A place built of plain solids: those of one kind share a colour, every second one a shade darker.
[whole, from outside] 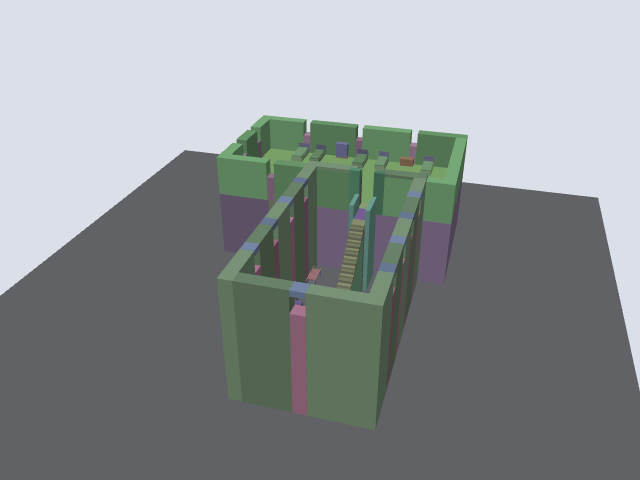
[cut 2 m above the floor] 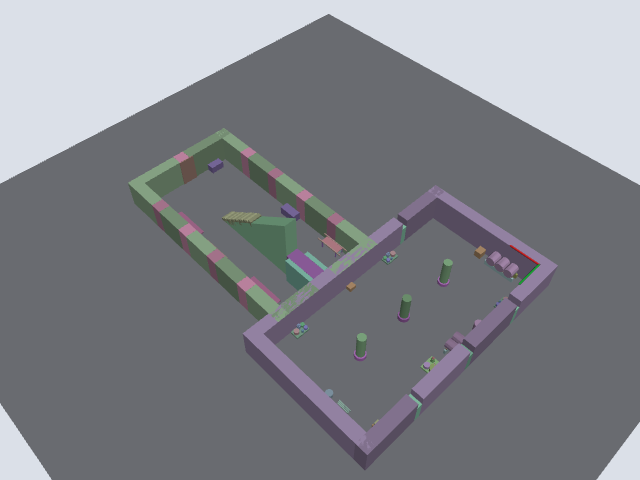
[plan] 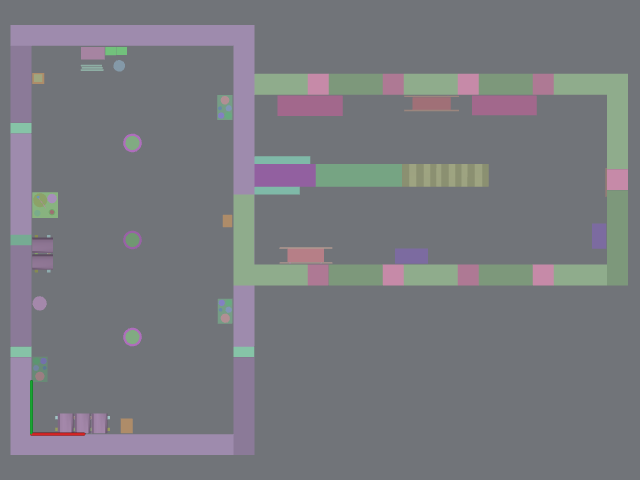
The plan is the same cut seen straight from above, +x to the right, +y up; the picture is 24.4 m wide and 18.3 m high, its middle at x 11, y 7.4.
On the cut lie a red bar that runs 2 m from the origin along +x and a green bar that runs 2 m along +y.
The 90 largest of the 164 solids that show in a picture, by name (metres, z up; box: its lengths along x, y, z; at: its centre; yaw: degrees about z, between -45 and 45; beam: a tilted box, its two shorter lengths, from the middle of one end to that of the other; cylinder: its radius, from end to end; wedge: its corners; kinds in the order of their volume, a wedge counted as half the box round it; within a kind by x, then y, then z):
{
 "wall_vestibule_1": {"box": [0.8, 3.47, 8.07], "at": [8.1, 7.4, 3.73]},
 "wall_vestibule_2": {"box": [0.8, 3.14, 8.07], "at": [8.1, 12.17, 3.73]},
 "wall_vestibule_3": {"box": [2.83, 0.8, 8.07], "at": [9.12, 6.07, 3.73]},
 "wall_vestibule_4": {"box": [2.83, 0.8, 8.07], "at": [9.12, 13.34, 3.73]},
 "wall_vestibule_5": {"box": [2.06, 0.8, 8.07], "at": [12.36, 6.07, 3.73]},
 "wall_vestibule_6": {"box": [2.06, 0.8, 8.07], "at": [12.36, 13.34, 3.73]},
 "wall_vestibule_7": {"box": [2.06, 0.8, 8.07], "at": [15.22, 6.07, 3.73]},
 "wall_vestibule_8": {"box": [2.06, 0.8, 8.07], "at": [15.22, 13.34, 3.73]},
 "wall_vestibule_9": {"box": [2.06, 0.8, 8.07], "at": [18.08, 6.07, 3.73]},
 "wall_vestibule_10": {"box": [2.06, 0.8, 8.07], "at": [18.08, 13.34, 3.73]},
 "wall_vestibule_11": {"box": [2.83, 0.8, 8.07], "at": [21.33, 6.07, 3.73]},
 "wall_vestibule_12": {"box": [2.83, 0.8, 8.07], "at": [21.33, 13.34, 3.73]},
 "wall_vestibule_13": {"box": [0.8, 3.64, 8.07], "at": [22.34, 7.48, 3.73]},
 "wall_vestibule_14": {"box": [0.8, 3.64, 8.07], "at": [22.34, 11.92, 3.73]},
 "wall_undercroft_1": {"box": [0.8, 3.73, 5.06], "at": [-0.4, 1.07, 2.23]},
 "wall_undercroft_2": {"box": [0.8, 3.87, 5.06], "at": [-0.4, 5.27, 2.23]},
 "wall_undercroft_3": {"box": [0.8, 3.87, 5.06], "at": [-0.4, 9.53, 2.23]},
 "wall_undercroft_4": {"box": [0.8, 3.73, 5.06], "at": [-0.4, 13.73, 2.23]},
 "wall_undercroft_5": {"box": [9.3, 0.8, 5.06], "at": [3.85, -0.4, 2.23]},
 "wall_undercroft_6": {"box": [9.3, 0.8, 5.06], "at": [3.85, 15.2, 2.23]},
 "wall_undercroft_7": {"box": [0.8, 3.73, 5.06], "at": [8.1, 1.07, 2.23]},
 "wall_undercroft_8": {"box": [0.8, 12.27, 5.06], "at": [8.1, 9.47, 2.23]},
 "wall_dorter_1": {"box": [0.8, 3.66, 2.8], "at": [-0.4, 1.03, 6.17]},
 "wall_dorter_2": {"box": [0.8, 3.72, 2.8], "at": [-0.4, 5.27, 6.17]},
 "wall_dorter_3": {"box": [0.8, 3.72, 2.8], "at": [-0.4, 9.53, 6.17]},
 "wall_dorter_4": {"box": [0.8, 3.66, 2.8], "at": [-0.4, 13.77, 6.17]},
 "wall_dorter_5": {"box": [2.88, 0.8, 2.8], "at": [0.64, -0.4, 6.17]},
 "wall_dorter_6": {"box": [2.15, 0.8, 2.8], "at": [3.85, -0.4, 6.17]},
 "wall_dorter_7": {"box": [9.3, 0.8, 2.8], "at": [3.85, 15.2, 6.17]},
 "wall_dorter_8": {"box": [2.88, 0.8, 2.8], "at": [7.06, -0.4, 6.17]},
 "wall_dorter_9": {"box": [0.8, 3.66, 2.8], "at": [8.1, 1.03, 6.17]},
 "wall_dorter_10": {"box": [0.8, 5.98, 2.8], "at": [8.1, 6.4, 6.17]},
 "wall_dorter_11": {"box": [0.8, 5.26, 2.8], "at": [8.1, 12.97, 6.17]},
 "floor_dorter_1": {"box": [7.7, 14.8, 0.4], "at": [3.85, 7.4, 4.87]},
 "wall_vestibule_under_light_1": {"box": [0.8, 0.8, 6.72], "at": [10.93, 6.07, 3.06]},
 "wall_vestibule_under_light_2": {"box": [0.8, 0.8, 6.72], "at": [10.93, 13.34, 3.06]},
 "wall_vestibule_under_light_3": {"box": [0.8, 0.8, 6.72], "at": [13.79, 6.07, 3.06]},
 "wall_vestibule_under_light_4": {"box": [0.8, 0.8, 6.72], "at": [13.79, 13.34, 3.06]},
 "wall_vestibule_under_light_5": {"box": [0.8, 0.8, 6.72], "at": [16.65, 6.07, 3.06]},
 "wall_vestibule_under_light_6": {"box": [0.8, 0.8, 6.72], "at": [16.65, 13.34, 3.06]},
 "wall_vestibule_under_light_7": {"box": [0.8, 0.8, 6.72], "at": [19.51, 6.07, 3.06]},
 "wall_vestibule_under_light_8": {"box": [0.8, 0.8, 6.72], "at": [19.51, 13.34, 3.06]},
 "wall_vestibule_under_light_9": {"box": [0.8, 0.8, 6.72], "at": [22.34, 9.7, 3.06]},
 "fill_under_steps_1": {"wedge": [[10.84, 9.43, -0.3], [10.84, 9.43, 4.72], [10.84, 10.3, -0.3], [10.84, 10.3, 4.72], [17.53, 9.43, -0.3], [17.53, 9.43, -0.24], [17.53, 10.3, -0.3], [17.53, 10.3, -0.24]]},
 "mass_under_head_1": {"box": [2.35, 0.86, 5.07], "at": [9.67, 9.86, 2.23]},
 "parapet_head_1": {"box": [1.73, 0.3, 6.41], "at": [9.36, 9.28, 2.9]},
 "parapet_head_2": {"box": [2.13, 0.3, 6.37], "at": [9.57, 10.45, 2.89]},
 "wall_dorter_under_light_1": {"box": [0.8, 0.55, 1.75], "at": [-0.4, 3.13, 5.64]},
 "wall_dorter_under_light_2": {"box": [0.8, 0.55, 1.75], "at": [-0.4, 7.4, 5.64]},
 "wall_dorter_under_light_3": {"box": [0.8, 0.55, 1.75], "at": [-0.4, 11.67, 5.64]},
 "wall_dorter_under_light_4": {"box": [0.7, 0.8, 1.75], "at": [2.42, -0.4, 5.64]},
 "wall_dorter_under_light_5": {"box": [0.8, 0.55, 1.75], "at": [8.1, 3.13, 5.64]},
 "bed_frame_dorter_1": {"box": [1.85, 0.77, 0.32], "at": [0.96, 9.45, 5.23]},
 "bed_frame_dorter_2": {"box": [1.86, 0.79, 0.33], "at": [0.96, 12.97, 5.23]},
 "bed_frame_dorter_3": {"box": [1.9, 0.88, 0.32], "at": [0.98, 7.75, 5.23]},
 "bed_frame_dorter_4": {"box": [1.96, 0.76, 0.33], "at": [1.01, 4.3, 5.23]},
 "bed_frame_dorter_5": {"box": [2.0, 0.86, 0.36], "at": [1.03, 2.89, 5.25]},
 "wall_undercroft_under_light_1": {"box": [0.8, 0.4, 1.75], "at": [-0.4, 3.13, 0.57]},
 "wall_undercroft_under_light_2": {"box": [0.8, 0.4, 1.75], "at": [-0.4, 7.4, 0.57]},
 "wall_undercroft_under_light_3": {"box": [0.8, 0.4, 1.75], "at": [-0.4, 11.67, 0.57]},
 "wall_undercroft_under_light_4": {"box": [0.8, 0.4, 1.75], "at": [8.1, 3.13, 0.57]},
 "wall_vestibule_over_light_1": {"box": [0.8, 0.8, 0.35], "at": [10.93, 6.07, 7.59]},
 "wall_vestibule_over_light_2": {"box": [0.8, 0.8, 0.35], "at": [10.93, 13.34, 7.59]},
 "wall_vestibule_over_light_3": {"box": [0.8, 0.8, 0.35], "at": [13.79, 6.07, 7.59]},
 "wall_vestibule_over_light_4": {"box": [0.8, 0.8, 0.35], "at": [13.79, 13.34, 7.59]},
 "wall_vestibule_over_light_5": {"box": [0.8, 0.8, 0.35], "at": [16.65, 6.07, 7.59]},
 "wall_vestibule_over_light_6": {"box": [0.8, 0.8, 0.35], "at": [16.65, 13.34, 7.59]},
 "wall_vestibule_over_light_7": {"box": [0.8, 0.8, 0.35], "at": [19.51, 6.07, 7.59]},
 "wall_vestibule_over_light_8": {"box": [0.8, 0.8, 0.35], "at": [19.51, 13.34, 7.59]},
 "wall_vestibule_over_light_9": {"box": [0.8, 0.8, 0.35], "at": [22.34, 9.7, 7.59]},
 "wall_wallhead_1": {"box": [0.45, 0.71, 3.0], "at": [8.28, 9.04, 6.27]},
 "wall_wallhead_2": {"box": [0.45, 0.71, 3.0], "at": [8.28, 10.69, 6.27]},
 "pier_undercroft_1": {"cylinder": 0.27, "from": [3.85, 3.7, 0.23], "to": [3.85, 3.7, 2.99]},
 "pier_undercroft_2": {"cylinder": 0.27, "from": [3.85, 7.4, 0.28], "to": [3.85, 7.4, 2.99]},
 "pier_undercroft_3": {"cylinder": 0.27, "from": [3.85, 11.1, 0.28], "to": [3.85, 11.1, 2.99]},
 "chest_vestibule_1": {"box": [1.25, 0.58, 0.64], "at": [14.49, 6.78, 0.27]},
 "chest_vestibule_2": {"box": [0.54, 0.96, 0.56], "at": [21.64, 7.55, 0.23]},
 "bed_pallet_dorter_1": {"box": [1.73, 0.71, 0.11], "at": [0.99, 9.45, 5.45]},
 "bed_pallet_dorter_2": {"box": [1.74, 0.73, 0.11], "at": [0.99, 12.97, 5.45]},
 "bed_pallet_dorter_3": {"box": [1.78, 0.82, 0.11], "at": [1.01, 7.75, 5.45]},
 "bed_pallet_dorter_4": {"box": [1.84, 0.7, 0.11], "at": [1.04, 4.3, 5.45]},
 "bed_pallet_dorter_5": {"box": [1.88, 0.8, 0.11], "at": [1.06, 2.89, 5.49]},
 "aumbry_carcase_dorter_1": {"box": [0.44, 0.91, 1.13], "at": [0.26, 6.12, 5.72]},
 "floor_head_the_stone_1": {"box": [1.59, 0.86, 0.3], "at": [9.3, 9.86, 4.92]},
 "threshold_wall_head_1": {"box": [0.8, 1.65, 0.3], "at": [8.1, 9.86, 4.92]},
 "chest_dorter_1": {"box": [0.51, 1.0, 0.54], "at": [0.28, 11.31, 5.34]},
 "cask_undercroft_1": {"cylinder": 0.27, "from": [0.31, 4.98, 0.0], "to": [0.31, 4.98, 0.72]},
 "tub_stand_undercroft_1": {"box": [0.98, 0.98, 0.17], "at": [0.52, 8.73, 0.04]},
 "tread_1": {"wedge": [[10.08, 9.43, 4.6], [10.08, 9.43, 5.07], [10.08, 10.3, 4.6], [10.08, 10.3, 5.07], [10.86, 9.43, 4.6], [10.86, 9.43, 5.07], [10.86, 10.3, 4.6], [10.86, 10.3, 5.07]]},
 "crate_undercroft_1": {"box": [0.46, 0.57, 0.52], "at": [3.63, 0.32, 0.21]}
}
